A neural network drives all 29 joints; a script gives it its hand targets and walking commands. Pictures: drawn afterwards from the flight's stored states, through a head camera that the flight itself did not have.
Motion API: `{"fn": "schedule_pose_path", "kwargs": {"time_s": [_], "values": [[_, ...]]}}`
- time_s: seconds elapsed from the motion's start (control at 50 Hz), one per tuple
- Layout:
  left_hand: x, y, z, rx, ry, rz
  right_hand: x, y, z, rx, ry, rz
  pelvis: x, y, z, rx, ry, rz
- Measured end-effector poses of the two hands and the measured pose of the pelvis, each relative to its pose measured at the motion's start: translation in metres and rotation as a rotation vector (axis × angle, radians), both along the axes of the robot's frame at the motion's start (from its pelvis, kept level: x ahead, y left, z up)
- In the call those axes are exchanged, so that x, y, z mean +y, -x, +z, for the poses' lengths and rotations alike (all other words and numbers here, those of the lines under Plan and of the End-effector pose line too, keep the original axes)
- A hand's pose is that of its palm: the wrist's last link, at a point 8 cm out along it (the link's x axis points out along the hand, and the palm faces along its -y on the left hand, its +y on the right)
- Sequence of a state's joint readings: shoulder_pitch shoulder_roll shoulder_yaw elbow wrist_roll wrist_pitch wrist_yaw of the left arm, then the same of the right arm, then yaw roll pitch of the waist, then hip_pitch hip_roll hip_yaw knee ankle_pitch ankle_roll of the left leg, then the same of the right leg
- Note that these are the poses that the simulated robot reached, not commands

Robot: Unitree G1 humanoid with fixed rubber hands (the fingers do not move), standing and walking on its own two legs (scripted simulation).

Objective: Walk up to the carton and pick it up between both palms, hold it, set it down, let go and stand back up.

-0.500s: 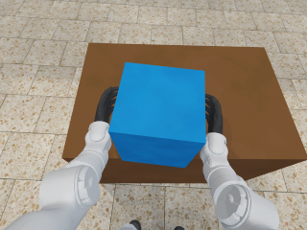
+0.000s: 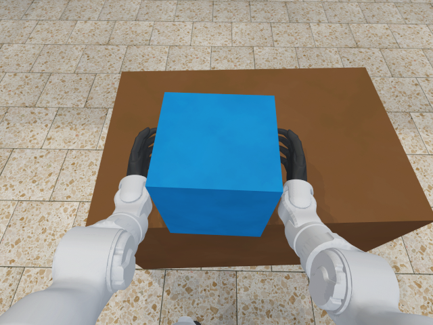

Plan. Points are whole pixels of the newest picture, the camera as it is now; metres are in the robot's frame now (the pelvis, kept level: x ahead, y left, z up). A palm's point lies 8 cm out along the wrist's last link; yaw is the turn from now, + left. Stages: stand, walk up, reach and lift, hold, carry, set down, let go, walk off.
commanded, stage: reach and lift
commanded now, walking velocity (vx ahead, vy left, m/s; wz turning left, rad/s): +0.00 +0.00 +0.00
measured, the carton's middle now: (217, 171) +0.43 +0.05 -0.04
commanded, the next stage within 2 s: none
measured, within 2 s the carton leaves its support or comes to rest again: leaves its support in 0.16 s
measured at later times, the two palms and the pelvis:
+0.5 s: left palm (130, 136) +0.40 +0.19 +0.10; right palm (317, 142) +0.41 -0.11 +0.11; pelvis +0.00 +0.00 +0.02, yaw +4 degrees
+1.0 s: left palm (132, 140) +0.38 +0.18 +0.12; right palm (333, 147) +0.39 -0.12 +0.13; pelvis -0.01 +0.00 +0.04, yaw +2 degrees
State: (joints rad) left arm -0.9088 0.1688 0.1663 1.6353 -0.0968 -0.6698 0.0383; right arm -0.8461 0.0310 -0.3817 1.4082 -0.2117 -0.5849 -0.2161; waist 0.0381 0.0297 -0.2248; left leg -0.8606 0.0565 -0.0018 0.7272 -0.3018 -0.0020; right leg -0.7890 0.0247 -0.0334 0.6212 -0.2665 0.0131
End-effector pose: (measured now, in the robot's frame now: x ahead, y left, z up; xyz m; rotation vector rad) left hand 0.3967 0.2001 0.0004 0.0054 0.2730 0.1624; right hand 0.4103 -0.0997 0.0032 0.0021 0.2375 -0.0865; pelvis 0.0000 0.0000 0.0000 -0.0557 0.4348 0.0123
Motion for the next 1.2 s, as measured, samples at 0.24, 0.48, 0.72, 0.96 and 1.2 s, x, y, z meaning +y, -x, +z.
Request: {"fn": "schedule_pose_path", "kwargs": {"time_s": [0.24,0.48,0.72,0.96,1.2], "values": [[0.000,0.000,0.014,0.027,-0.015,-0.006,0.001,0.000,0.019,0.029,0.010,0.000,0.002,-0.004,0.000,-0.040,0.008,0.030],[-0.008,-0.007,0.094,-0.030,-0.032,-0.043,-0.008,0.003,0.101,-0.023,-0.042,-0.045,0.003,0.002,0.018,-0.191,-0.013,0.062],[-0.016,0.012,0.130,-0.030,0.002,-0.040,-0.016,0.024,0.135,-0.015,-0.039,-0.048,-0.002,0.014,0.035,-0.348,-0.045,0.022],[-0.023,0.017,0.120,-0.021,0.005,-0.025,-0.022,0.025,0.124,-0.004,-0.034,-0.039,-0.004,0.012,0.038,-0.337,-0.043,0.017],[-0.024,0.015,0.144,-0.046,-0.038,-0.020,-0.024,0.021,0.144,-0.027,-0.019,-0.021,-0.005,-0.003,0.039,-0.401,-0.041,0.047]]}}
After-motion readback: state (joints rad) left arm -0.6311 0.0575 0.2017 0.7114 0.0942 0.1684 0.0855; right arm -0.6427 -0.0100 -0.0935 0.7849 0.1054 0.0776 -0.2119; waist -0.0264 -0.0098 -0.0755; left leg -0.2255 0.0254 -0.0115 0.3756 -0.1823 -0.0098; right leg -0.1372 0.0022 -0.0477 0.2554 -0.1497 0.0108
